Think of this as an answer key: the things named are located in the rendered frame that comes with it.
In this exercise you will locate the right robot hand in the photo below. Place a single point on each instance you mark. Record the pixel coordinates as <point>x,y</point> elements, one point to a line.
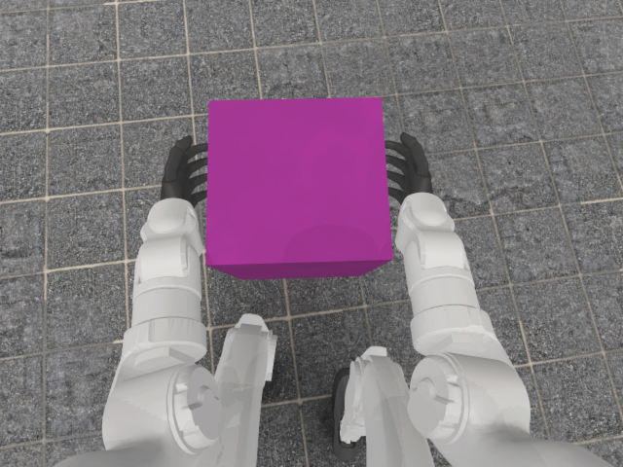
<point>416,178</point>

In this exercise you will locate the robot right shin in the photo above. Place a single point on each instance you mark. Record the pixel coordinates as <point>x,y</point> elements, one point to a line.
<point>353,424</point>

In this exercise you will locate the left robot forearm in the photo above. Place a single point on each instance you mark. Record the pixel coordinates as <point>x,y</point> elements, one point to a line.
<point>166,325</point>

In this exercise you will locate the right robot forearm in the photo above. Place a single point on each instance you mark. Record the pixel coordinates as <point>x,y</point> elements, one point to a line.
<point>447,315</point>

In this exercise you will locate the carton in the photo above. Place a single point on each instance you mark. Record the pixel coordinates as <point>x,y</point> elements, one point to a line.
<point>297,188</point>

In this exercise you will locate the right robot thigh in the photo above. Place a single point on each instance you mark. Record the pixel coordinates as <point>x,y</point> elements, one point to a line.
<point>378,388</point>

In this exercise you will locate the left robot hand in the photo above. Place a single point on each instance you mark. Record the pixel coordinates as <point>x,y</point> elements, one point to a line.
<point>176,182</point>

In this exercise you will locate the right robot upper arm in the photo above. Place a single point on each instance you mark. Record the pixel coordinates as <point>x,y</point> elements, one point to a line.
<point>476,411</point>

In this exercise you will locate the left robot upper arm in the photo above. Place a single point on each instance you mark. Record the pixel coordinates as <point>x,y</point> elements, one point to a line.
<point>166,418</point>

